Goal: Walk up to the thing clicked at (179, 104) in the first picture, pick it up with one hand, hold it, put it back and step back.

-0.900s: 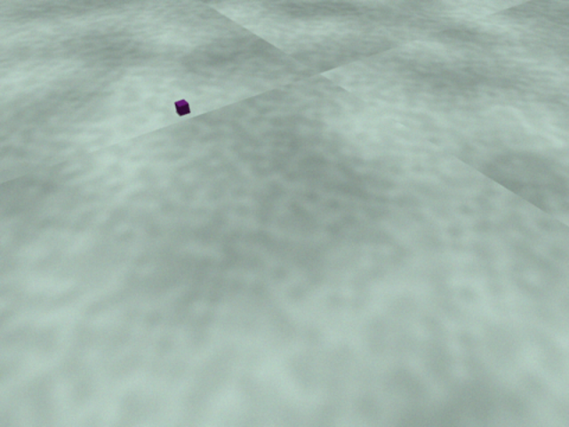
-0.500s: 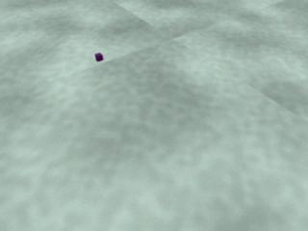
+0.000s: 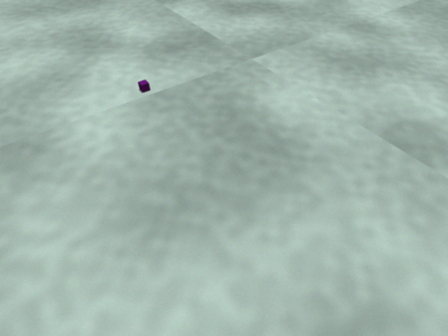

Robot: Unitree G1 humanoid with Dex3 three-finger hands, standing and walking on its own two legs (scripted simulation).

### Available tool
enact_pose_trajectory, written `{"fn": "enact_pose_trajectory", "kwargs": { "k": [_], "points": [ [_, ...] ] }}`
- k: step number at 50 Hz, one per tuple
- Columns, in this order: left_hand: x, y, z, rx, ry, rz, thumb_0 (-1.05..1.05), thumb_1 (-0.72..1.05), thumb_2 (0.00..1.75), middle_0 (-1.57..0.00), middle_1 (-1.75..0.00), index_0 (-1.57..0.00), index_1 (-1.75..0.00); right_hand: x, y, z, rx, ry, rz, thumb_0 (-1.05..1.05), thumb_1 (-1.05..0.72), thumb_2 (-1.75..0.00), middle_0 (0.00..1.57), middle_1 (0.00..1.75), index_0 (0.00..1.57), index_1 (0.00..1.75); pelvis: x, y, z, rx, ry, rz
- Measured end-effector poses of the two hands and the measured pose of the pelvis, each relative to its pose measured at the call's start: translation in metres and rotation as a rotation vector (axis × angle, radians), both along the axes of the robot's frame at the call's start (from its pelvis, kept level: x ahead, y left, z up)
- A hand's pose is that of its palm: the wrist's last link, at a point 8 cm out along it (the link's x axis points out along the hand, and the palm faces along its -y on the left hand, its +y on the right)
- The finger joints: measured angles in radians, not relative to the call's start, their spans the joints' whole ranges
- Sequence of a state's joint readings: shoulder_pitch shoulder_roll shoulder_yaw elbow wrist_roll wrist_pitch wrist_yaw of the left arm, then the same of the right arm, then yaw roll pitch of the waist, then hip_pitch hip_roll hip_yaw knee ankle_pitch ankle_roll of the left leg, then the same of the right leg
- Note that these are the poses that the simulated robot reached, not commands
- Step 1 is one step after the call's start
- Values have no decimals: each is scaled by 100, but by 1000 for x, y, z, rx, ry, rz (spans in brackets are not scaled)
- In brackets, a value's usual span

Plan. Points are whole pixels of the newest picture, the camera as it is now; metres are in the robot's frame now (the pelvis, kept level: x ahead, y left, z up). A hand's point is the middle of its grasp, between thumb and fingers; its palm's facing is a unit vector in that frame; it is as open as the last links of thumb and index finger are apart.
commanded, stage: stand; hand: left
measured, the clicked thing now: (144, 86) +2.08 +0.64 -0.75
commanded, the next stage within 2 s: walk up in 0.22 s
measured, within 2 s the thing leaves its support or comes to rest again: neither
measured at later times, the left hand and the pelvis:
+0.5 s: hand out of the picture +0.05 +0.35 -0.15, palm faces +0.09 -0.91 -0.40, open 7.4 cm; pelvis +0.04 +0.04 -0.01, yaw +5 degrees
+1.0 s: hand (55, 240) +0.37 +0.42 -0.14, palm faces +0.05 -0.94 -0.34, open 7.4 cm; pelvis +0.28 +0.13 -0.01, yaw +8 degrees
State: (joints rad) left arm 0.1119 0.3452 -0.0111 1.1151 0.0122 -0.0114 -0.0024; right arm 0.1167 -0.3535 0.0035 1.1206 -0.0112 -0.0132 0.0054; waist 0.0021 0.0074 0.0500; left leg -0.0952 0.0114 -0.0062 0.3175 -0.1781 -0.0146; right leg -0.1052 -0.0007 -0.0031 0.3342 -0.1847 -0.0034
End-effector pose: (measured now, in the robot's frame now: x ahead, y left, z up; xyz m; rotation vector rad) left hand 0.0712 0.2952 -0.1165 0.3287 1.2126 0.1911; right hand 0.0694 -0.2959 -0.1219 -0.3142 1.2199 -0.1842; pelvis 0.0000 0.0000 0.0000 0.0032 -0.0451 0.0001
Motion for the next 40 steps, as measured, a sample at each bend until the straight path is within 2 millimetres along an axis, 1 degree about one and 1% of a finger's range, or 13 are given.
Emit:
{"fn": "enact_pose_trajectory", "kwargs": {
  "k": [12, 14, 16, 19, 22, 24, 26, 29, 31, 33, 37, 40],
  "points": [
    [1, 0, 0, -8, -12, 0, 0, 91, 89, -20, -30, -20, -30, -2, -2, 2, 4, -4, -6, 0, -90, -90, 20, 30, 21, 30, 0, -1, 0, -1, 0, 3],
    [0, 5, 3, -20, -44, 9, 0, 91, 89, -20, -30, -20, -30, -1, -5, 3, 14, -8, 7, 1, -90, -90, 20, 30, 21, 30, 2, 0, -1, -9, 12, 18],
    [-4, 14, 6, -16, -80, 28, 0, 90, 89, -20, -30, -20, -30, 5, -8, 5, 3, 5, 35, 1, -90, -90, 20, 30, 21, 30, 6, 3, -2, -13, 24, 40],
    [-17, 34, 12, 7, -88, 67, 0, 90, 89, -21, -30, -20, -30, 26, -8, 14, -14, 1, 77, 1, -90, -90, 20, 30, 21, 30, 13, 13, 0, -16, 25, 55],
    [-28, 60, 15, 34, -50, 94, 0, 90, 89, -21, -30, -20, -30, 56, -3, 24, -29, -39, 106, 1, -90, -90, 20, 30, 21, 30, 26, 27, 0, -21, 18, 73],
    [-29, 81, 12, 49, -28, 109, 0, 90, 89, -21, -30, -20, -30, 78, 3, 31, -43, -66, 125, 1, -90, -90, 20, 30, 20, 30, 38, 37, -3, -23, 14, 83],
    [-26, 104, 6, 58, -15, 129, 0, 90, 89, -21, -30, -20, -30, 101, 13, 35, -62, -92, 140, 1, -90, -90, 20, 30, 20, 30, 52, 51, -8, -30, 10, 96],
    [-8, 139, -9, 65, -6, 146, 0, 90, 89, -20, -30, -20, -30, 132, 32, 36, -100, -136, 148, 1, -90, -90, 20, 30, 20, 30, 79, 77, -22, -32, 11, 111],
    [11, 156, -20, 68, 8, 138, 0, 90, 89, -20, -30, -20, -30, 145, 45, 33, -121, -172, 136, 1, -90, -90, 20, 30, 20, 30, 93, 91, -30, -3, 5, 103],
    [37, 161, -21, 53, 8, 117, 1, 91, 89, -20, -30, -20, -30, 148, 59, 34, -112, -179, 114, 0, -90, -90, 20, 30, 20, 30, 106, 101, -27, -3, 4, 107],
    [97, 161, -10, -5, -63, 71, 1, 91, 89, -20, -30, -19, -30, 149, 83, 36, -87, -119, 90, 0, -90, -90, 20, 30, 21, 30, 136, 114, -13, 6, -2, 106],
    [138, 162, -2, -32, -92, 48, 0, 91, 89, -20, -30, -20, -30, 155, 96, 33, -66, -72, 77, 0, -90, -90, 20, 30, 21, 30, 163, 123, -7, 10, -3, 109]
  ]
}}
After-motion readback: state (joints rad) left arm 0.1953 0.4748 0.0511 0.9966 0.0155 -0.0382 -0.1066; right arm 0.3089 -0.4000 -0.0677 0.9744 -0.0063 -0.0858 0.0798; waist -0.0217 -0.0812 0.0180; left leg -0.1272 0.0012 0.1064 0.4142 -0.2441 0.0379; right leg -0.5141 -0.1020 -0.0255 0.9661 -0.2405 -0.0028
